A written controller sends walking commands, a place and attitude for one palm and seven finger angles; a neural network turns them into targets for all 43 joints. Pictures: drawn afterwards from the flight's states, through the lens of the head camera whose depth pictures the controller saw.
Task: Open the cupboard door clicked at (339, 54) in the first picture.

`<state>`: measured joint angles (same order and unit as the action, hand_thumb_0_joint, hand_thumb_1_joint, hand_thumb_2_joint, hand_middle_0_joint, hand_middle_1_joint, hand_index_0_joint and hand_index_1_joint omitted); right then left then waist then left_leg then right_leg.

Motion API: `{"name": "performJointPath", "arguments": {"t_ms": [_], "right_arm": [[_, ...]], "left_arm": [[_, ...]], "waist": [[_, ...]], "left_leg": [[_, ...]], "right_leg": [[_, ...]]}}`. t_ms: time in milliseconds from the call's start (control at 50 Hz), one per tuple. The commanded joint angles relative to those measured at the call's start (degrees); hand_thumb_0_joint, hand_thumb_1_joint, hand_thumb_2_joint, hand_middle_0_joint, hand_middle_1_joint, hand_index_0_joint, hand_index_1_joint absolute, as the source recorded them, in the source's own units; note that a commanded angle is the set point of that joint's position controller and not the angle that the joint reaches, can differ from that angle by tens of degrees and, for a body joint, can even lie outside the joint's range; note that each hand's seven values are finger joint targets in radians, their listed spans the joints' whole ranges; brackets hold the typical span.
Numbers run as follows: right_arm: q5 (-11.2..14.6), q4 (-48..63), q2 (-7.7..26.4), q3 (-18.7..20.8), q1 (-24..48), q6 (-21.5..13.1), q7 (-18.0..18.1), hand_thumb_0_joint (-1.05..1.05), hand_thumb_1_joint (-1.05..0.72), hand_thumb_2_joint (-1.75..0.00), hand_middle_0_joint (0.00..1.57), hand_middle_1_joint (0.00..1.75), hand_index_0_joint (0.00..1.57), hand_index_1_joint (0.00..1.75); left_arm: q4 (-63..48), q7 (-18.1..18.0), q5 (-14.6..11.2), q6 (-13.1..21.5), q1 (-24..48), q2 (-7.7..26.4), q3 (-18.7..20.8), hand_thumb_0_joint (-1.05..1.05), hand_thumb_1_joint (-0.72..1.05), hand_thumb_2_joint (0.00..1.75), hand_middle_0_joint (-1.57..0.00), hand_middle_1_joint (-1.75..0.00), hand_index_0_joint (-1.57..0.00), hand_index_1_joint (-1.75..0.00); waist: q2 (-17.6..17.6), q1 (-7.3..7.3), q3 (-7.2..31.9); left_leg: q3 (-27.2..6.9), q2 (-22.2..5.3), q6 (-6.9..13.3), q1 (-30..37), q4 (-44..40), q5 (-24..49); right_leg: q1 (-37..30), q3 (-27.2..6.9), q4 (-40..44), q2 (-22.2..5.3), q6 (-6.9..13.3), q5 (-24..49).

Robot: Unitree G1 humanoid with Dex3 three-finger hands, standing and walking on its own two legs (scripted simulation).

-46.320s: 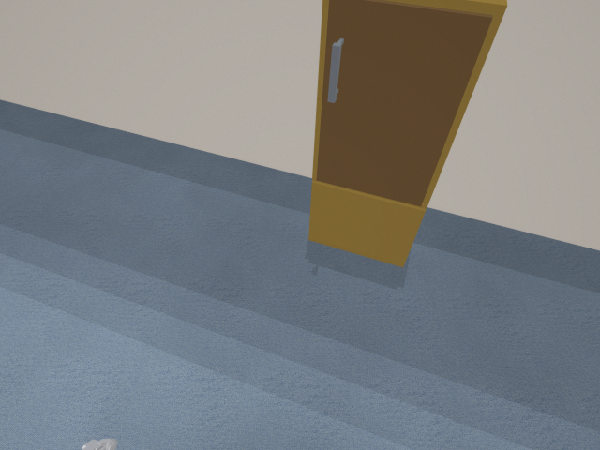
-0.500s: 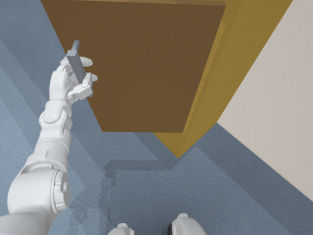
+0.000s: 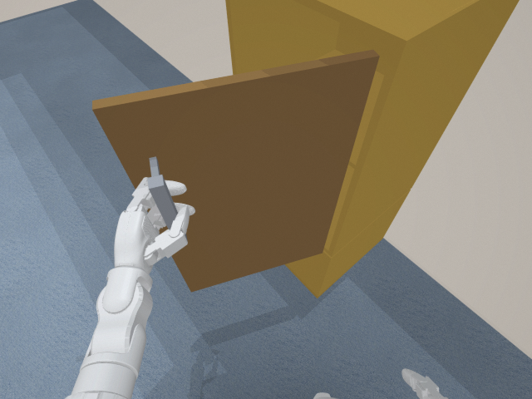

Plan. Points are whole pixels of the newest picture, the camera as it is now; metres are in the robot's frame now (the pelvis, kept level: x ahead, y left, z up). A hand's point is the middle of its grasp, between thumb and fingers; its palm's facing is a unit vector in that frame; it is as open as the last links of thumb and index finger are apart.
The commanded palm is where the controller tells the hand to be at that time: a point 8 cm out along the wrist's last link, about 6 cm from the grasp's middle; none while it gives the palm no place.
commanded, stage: pull the door open along its arc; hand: left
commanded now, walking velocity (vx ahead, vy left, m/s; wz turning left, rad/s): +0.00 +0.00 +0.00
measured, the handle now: (168, 203) +0.40 +0.16 +0.06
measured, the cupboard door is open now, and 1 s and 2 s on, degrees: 67 88 90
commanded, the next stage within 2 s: open thumb and fingers to let go in 0.48 s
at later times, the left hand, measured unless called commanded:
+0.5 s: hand (230, 295) +0.25 +0.05 +0.07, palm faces +0.34 -0.94 -0.02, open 6.1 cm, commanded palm +0.18 +0.09 +0.06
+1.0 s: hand (229, 289) +0.26 +0.06 +0.07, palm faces +0.39 -0.92 -0.01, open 10.6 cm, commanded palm +0.21 +0.09 +0.06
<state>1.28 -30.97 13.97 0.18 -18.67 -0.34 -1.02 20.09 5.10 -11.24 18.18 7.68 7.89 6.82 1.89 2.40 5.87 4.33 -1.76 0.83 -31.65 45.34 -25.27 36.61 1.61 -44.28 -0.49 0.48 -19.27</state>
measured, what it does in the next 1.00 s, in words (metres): stands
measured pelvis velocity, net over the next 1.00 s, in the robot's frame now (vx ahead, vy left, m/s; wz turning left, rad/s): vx -0.01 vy -0.04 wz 0.07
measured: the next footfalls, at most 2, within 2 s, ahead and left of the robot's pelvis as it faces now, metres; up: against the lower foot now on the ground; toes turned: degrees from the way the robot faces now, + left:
none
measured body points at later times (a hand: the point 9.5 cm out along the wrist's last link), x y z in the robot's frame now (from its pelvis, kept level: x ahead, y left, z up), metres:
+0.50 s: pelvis +0.02 -0.04 +0.00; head +0.04 -0.06 +0.45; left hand +0.22 +0.10 +0.07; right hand +0.22 -0.23 -0.09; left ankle -0.03 +0.11 -0.71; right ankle +0.02 -0.12 -0.71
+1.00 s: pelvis -0.01 -0.04 -0.01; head +0.02 -0.06 +0.44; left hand +0.23 +0.10 +0.07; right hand +0.18 -0.25 -0.10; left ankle -0.03 +0.11 -0.71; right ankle +0.02 -0.12 -0.71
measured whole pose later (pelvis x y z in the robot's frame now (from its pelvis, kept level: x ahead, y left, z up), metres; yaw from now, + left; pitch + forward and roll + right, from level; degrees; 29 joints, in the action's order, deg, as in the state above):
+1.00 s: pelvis -0.01 -0.04 -0.01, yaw +4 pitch +7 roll +1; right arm -3.6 -31.3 11.2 -0.5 -11.7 -1.5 1.3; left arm -1.0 -27.9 3.8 11.4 -12.4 -4.6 -13.1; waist 2.4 -0.5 4.5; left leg -1.5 -1.2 -1.9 -29.0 47.0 -25.0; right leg 33.2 6.2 -48.1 -1.0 3.7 -22.1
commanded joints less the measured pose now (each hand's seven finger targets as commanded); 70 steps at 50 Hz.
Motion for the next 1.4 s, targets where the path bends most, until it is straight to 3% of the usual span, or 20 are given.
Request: {"name": "performJointPath", "arguments": {"t_ms": [0, 40, 120, 160, 220, 260, 340, 380, 480, 540, 560, 600, 700, 780, 860, 960, 1000, 1040, 1160, 1380], "right_arm": [[-1.14, 8.64, 4.93, 2.08, 5.49, -3.58, -0.75, 0.00, -0.90, -0.90, 0.20, 0.30, 0.20, 0.30], [-2.02, 8.99, 4.15, 1.85, 6.90, -3.30, -0.76, 0.00, -0.90, -0.90, 0.20, 0.30, 0.20, 0.30], [-3.38, 9.92, 2.52, 1.29, 9.23, -1.53, -0.17, 0.00, -0.90, -0.90, 0.20, 0.30, 0.20, 0.30], [-3.75, 10.46, 1.59, 1.06, 10.13, -0.41, 0.10, 0.00, -0.90, -0.90, 0.20, 0.30, 0.20, 0.30], [-4.10, 10.78, 0.78, 0.56, 11.73, 1.34, 0.47, 0.00, -0.90, -0.90, 0.20, 0.30, 0.20, 0.30], [-4.54, 11.08, 0.35, 0.42, 12.01, 1.78, 0.89, 0.00, -0.90, -0.90, 0.20, 0.30, 0.20, 0.30], [-4.41, 11.19, -0.26, 0.02, 13.67, 1.60, 0.99, 0.00, -0.90, -0.90, 0.20, 0.30, 0.20, 0.30], [-4.33, 11.55, -0.35, -0.01, 13.78, 1.19, 0.57, 0.00, -0.90, -0.90, 0.20, 0.30, 0.20, 0.30], [-4.38, 12.50, -0.14, 0.04, 13.27, -1.12, -0.50, 0.00, -0.90, -0.90, 0.20, 0.30, 0.20, 0.30], [-4.65, 11.67, 0.44, 0.30, 12.51, -1.95, 0.20, 0.00, -0.90, -0.90, 0.20, 0.30, 0.20, 0.30], [-4.83, 10.75, 0.60, 0.29, 12.34, -2.16, 0.76, 0.00, -0.90, -0.90, 0.20, 0.30, 0.20, 0.30], [-4.99, 10.19, 0.62, 0.50, 12.52, -2.67, 1.30, 0.00, -0.90, -0.90, 0.20, 0.30, 0.20, 0.30], [-4.76, 9.46, 0.86, 0.82, 11.83, -3.07, 2.18, 0.00, -0.90, -0.90, 0.20, 0.30, 0.20, 0.30], [-4.68, 9.56, 1.13, 0.84, 11.54, -3.54, 2.24, 0.00, -0.90, -0.90, 0.20, 0.30, 0.20, 0.30], [-4.62, 9.49, 1.32, 0.68, 12.29, -3.91, 2.47, 0.00, -0.90, -0.90, 0.20, 0.30, 0.20, 0.30], [-4.58, 9.26, 1.23, 0.54, 12.93, -4.19, 2.55, 0.00, -0.90, -0.90, 0.20, 0.30, 0.20, 0.30], [-4.67, 9.12, 1.07, 0.41, 13.00, -4.26, 2.43, 0.00, -0.90, -0.90, 0.20, 0.30, 0.20, 0.30], [-4.59, 9.21, 1.20, 0.42, 13.00, -4.20, 2.35, 0.00, -0.90, -0.90, 0.20, 0.30, 0.20, 0.30], [-4.33, 9.50, 1.43, 0.38, 13.27, -3.74, 1.57, 0.00, -0.90, -0.90, 0.20, 0.30, 0.20, 0.30], [-4.13, 9.40, 1.51, 0.29, 14.50, -2.13, 0.66, 0.00, -0.90, -0.90, 0.20, 0.30, 0.20, 0.30]], "left_arm": [[-23.07, -15.20, 2.22, 3.16, -1.53, 1.33, 2.27, 0.00, 0.90, 0.90, -0.40, -1.35, -0.40, -1.35], [-27.18, -20.37, 5.24, 2.44, -6.05, -0.62, 0.16, 0.00, 0.90, 0.90, -0.40, -1.35, -0.40, -1.35], [-32.30, -29.74, 11.50, -0.55, -13.47, -4.37, -4.52, 0.00, 0.90, 0.90, -0.40, -1.35, -0.40, -1.35], [-34.16, -33.48, 13.75, -2.82, -22.01, -5.97, -6.15, 0.00, 0.90, 0.90, -0.40, -1.35, -0.40, -1.35], [-38.23, -35.10, 16.15, -5.23, -24.61, -9.12, -11.43, 0.00, 0.90, 0.90, -0.40, -1.35, -0.40, -1.35], [-39.63, -35.17, 17.47, -5.86, -27.22, -10.53, -13.64, 0.00, 0.90, 0.90, -0.40, -1.35, -0.40, -1.35], [-41.81, -33.47, 15.10, -5.45, -31.54, -13.14, -16.13, 0.00, 0.90, 0.90, -0.40, -1.35, -0.40, -1.35], [-42.78, -32.39, 14.80, -5.27, -35.34, -14.79, -18.53, 0.00, 0.90, 0.90, -0.40, -1.35, -0.40, -1.35], [-46.53, -31.96, 15.72, -4.88, -34.90, -19.53, -26.14, 0.00, 0.90, 0.90, -0.40, -1.35, -0.40, -1.35], [-44.28, -33.30, 16.11, -4.14, -27.88, -16.34, -22.93, 0.00, 0.90, 0.90, -0.40, -1.35, -0.40, -1.35], [-42.86, -34.04, 16.42, -3.84, -21.45, -14.93, -21.72, 0.00, 0.90, 0.90, -0.40, -1.35, -0.40, -1.35], [-40.18, -34.26, 16.21, -3.22, -20.78, -14.42, -20.38, 0.00, 0.76, 0.84, -0.39, -1.34, -0.39, -1.34], [-38.33, -32.87, 16.04, -2.77, -17.98, -13.08, -19.45, 0.00, 0.41, 0.69, -0.36, -1.30, -0.36, -1.30], [-37.08, -31.83, 16.11, -2.69, -17.43, -14.30, -20.88, 0.00, 0.13, 0.57, -0.35, -1.27, -0.35, -1.27], [-35.50, -32.22, 16.08, -2.56, -13.24, -13.55, -20.14, 0.00, -0.15, 0.45, -0.32, -1.24, -0.32, -1.24], [-33.13, -33.32, 16.23, -3.09, -9.42, -13.98, -19.89, 0.00, -0.50, 0.30, -0.30, -1.20, -0.30, -1.20], [-32.86, -33.76, 16.59, -3.25, -6.85, -15.43, -21.07, 0.00, -0.50, 0.30, -0.30, -1.20, -0.30, -1.20], [-31.22, -34.19, 16.55, -3.70, -7.33, -15.84, -21.10, 0.00, -0.50, 0.30, -0.28, -1.10, -0.28, -1.10], [-29.95, -35.67, 17.05, -4.83, -5.00, -18.63, -23.35, 0.00, -0.50, 0.30, -0.23, -0.80, -0.23, -0.80], [-29.67, -37.76, 17.11, -7.49, -2.35, -21.35, -25.12, 0.00, -0.50, 0.30, -0.15, -0.30, -0.15, -0.30]], "waist": [[-3.72, -4.87, 14.17], [-2.30, -5.33, 13.70], [-4.36, -5.78, 12.07], [-5.44, -6.62, 11.71], [-4.43, -5.28, 9.34], [-6.16, -4.92, 9.45], [-5.32, -4.67, 8.49], [-5.86, -4.46, 8.09], [-5.41, -2.68, 8.95], [-6.86, -2.39, 8.76], [-7.29, -1.46, 7.54], [-7.90, -2.28, 8.71], [-8.44, -2.69, 11.56], [-8.75, -2.48, 10.74], [-8.91, -2.31, 8.55], [-8.14, -2.51, 8.40], [-6.37, -2.28, 8.67], [-7.70, -2.43, 8.65], [-5.38, -2.61, 8.66], [-4.85, -2.99, 9.60]], "left_leg": [[-2.74, 1.73, -0.86, 3.29, -6.53, 19.89], [-2.36, 2.03, -0.91, 3.25, -6.35, 18.48], [-2.59, 2.39, -0.63, 2.99, -6.18, 16.54], [-2.45, 2.61, -0.67, 3.13, -6.02, 16.54], [-2.40, 2.72, -0.67, 3.67, -5.66, 15.98], [-2.74, 2.68, -0.52, 4.16, -4.93, 16.87], [-2.87, 2.84, -0.61, 4.56, -4.05, 16.55], [-3.05, 2.77, -0.66, 4.61, -3.52, 16.99], [-4.00, 3.11, -0.59, 4.21, -1.10, 17.50], [-4.55, 3.60, -0.66, 2.18, -0.19, 14.39], [-4.74, 3.70, -0.55, 1.46, 0.34, 13.02], [-4.77, 3.89, -0.55, 0.94, 0.64, 11.00], [-4.56, 3.98, -0.36, 0.66, 0.04, 11.11], [-4.69, 3.66, -0.06, 0.94, -0.97, 10.79], [-4.73, 3.72, 0.18, 0.94, -1.17, 8.18], [-4.54, 3.80, 0.26, 1.28, -1.53, 6.68], [-4.41, 3.75, 0.26, 1.96, -1.86, 6.77], [-4.47, 3.58, 0.27, 2.01, -2.28, 7.13], [-5.09, 3.09, -0.02, 2.81, -3.50, 8.03], [-5.79, 2.50, -0.45, 3.32, -3.92, 9.72]], "right_leg": [[-17.01, 2.60, 2.66, 0.81, 0.92, 16.71], [-17.48, 2.14, 2.69, 0.29, 1.01, 16.29], [-19.06, 1.29, 3.47, -0.14, 1.22, 15.60], [-21.10, 0.62, 4.40, -0.12, 1.43, 16.66], [-20.62, 0.00, 5.09, -0.26, 1.55, 17.60], [-21.06, -0.20, 5.20, -0.18, 1.59, 19.51], [-21.92, -0.82, 5.80, -0.60, 1.18, 22.49], [-21.91, -0.64, 5.46, -0.84, 1.02, 24.49], [-20.89, -1.14, 3.97, -2.03, 0.12, 30.18], [-18.88, -2.49, 4.36, -2.45, -0.28, 26.08], [-17.06, -3.28, 5.05, -2.63, -0.36, 23.08], [-16.53, -4.78, 6.41, -3.21, -0.52, 17.07], [-19.43, -6.77, 7.52, -4.29, -0.95, 17.59], [-18.39, -5.11, 7.03, -3.80, -0.77, 15.84], [-15.81, -5.10, 9.07, -3.48, -0.25, 6.06], [-14.15, -4.46, 9.56, -3.00, 0.18, 0.35], [-13.36, -3.46, 8.70, -2.64, 0.43, 0.01], [-13.23, -2.17, 8.03, -2.12, 0.54, 0.79], [-12.08, 0.94, 5.26, -0.83, 1.38, 2.30], [-11.26, 2.67, 3.18, 0.06, 1.88, 3.14]]}}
